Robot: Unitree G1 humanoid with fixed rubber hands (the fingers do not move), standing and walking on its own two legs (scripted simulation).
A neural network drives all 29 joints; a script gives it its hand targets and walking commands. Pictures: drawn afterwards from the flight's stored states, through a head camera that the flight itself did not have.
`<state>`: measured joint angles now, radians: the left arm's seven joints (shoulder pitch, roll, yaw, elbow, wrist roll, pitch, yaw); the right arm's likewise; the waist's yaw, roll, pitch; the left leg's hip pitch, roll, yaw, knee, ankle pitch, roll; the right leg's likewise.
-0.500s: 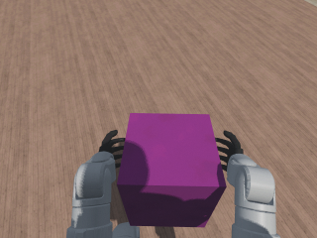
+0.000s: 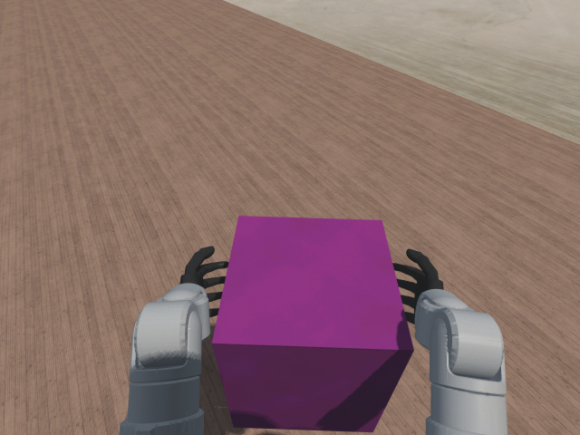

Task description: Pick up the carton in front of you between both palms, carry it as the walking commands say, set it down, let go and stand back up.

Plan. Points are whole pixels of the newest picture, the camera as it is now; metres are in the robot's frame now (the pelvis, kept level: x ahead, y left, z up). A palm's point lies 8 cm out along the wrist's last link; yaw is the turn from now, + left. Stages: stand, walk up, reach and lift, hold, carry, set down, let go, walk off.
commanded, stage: carry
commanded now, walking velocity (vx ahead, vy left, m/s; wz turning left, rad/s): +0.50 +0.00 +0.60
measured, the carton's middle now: (306, 325) +0.28 -0.02 +0.02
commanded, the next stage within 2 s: none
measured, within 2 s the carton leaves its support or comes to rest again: neither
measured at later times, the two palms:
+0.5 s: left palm (148, 205) +0.51 +0.26 +0.07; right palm (300, 178) +0.59 -0.02 +0.07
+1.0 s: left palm (165, 122) +0.84 +0.31 +0.08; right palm (277, 110) +0.92 +0.02 +0.07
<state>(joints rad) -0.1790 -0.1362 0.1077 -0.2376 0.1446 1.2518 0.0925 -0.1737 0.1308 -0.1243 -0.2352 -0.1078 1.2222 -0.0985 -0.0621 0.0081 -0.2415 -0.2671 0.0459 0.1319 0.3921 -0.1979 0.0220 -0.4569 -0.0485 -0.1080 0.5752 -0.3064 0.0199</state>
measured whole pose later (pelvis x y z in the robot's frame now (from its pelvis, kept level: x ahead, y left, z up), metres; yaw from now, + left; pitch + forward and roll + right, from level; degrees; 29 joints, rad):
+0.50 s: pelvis +0.29 +0.05 -0.03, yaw +13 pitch +3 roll +2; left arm -0.17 -0.13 0.13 -0.30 0.11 1.23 0.09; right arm -0.19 0.14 -0.09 -0.29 -0.15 1.22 -0.09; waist 0.03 -0.02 -0.13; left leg -0.45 -0.01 0.25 0.51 -0.12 0.09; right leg -0.02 -0.22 -0.26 0.67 -0.47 0.10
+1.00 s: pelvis +0.62 +0.10 -0.03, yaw +15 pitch +3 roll -2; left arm -0.19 -0.14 0.10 -0.33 0.13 1.24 0.10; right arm -0.19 0.13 -0.12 -0.34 -0.12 1.23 -0.09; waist 0.01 0.05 -0.12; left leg -0.01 0.10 0.12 0.71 -0.49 -0.02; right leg -0.49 -0.04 -0.25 0.55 -0.09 -0.08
